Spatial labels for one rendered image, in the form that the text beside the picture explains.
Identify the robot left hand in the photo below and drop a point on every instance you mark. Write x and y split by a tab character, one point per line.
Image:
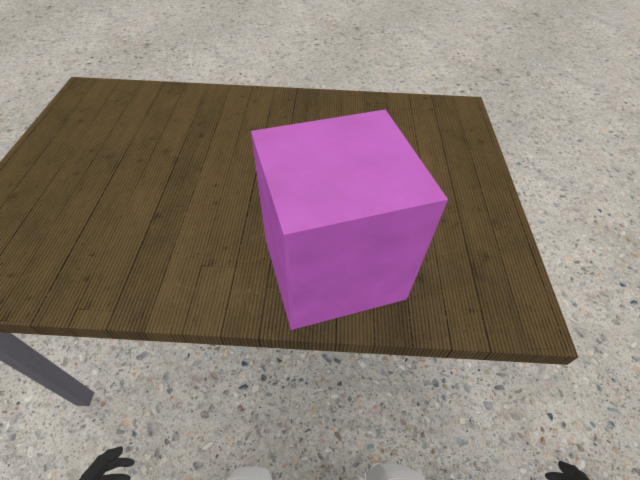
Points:
105	462

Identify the table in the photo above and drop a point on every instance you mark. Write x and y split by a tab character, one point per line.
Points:
130	209

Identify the carton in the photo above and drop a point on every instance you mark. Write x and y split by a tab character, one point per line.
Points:
349	211

